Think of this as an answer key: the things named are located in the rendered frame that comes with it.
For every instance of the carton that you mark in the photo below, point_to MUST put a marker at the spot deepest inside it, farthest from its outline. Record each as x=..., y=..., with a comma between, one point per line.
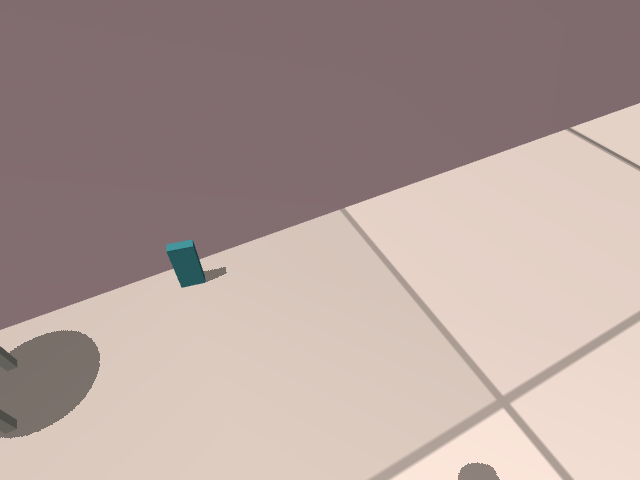
x=186, y=263

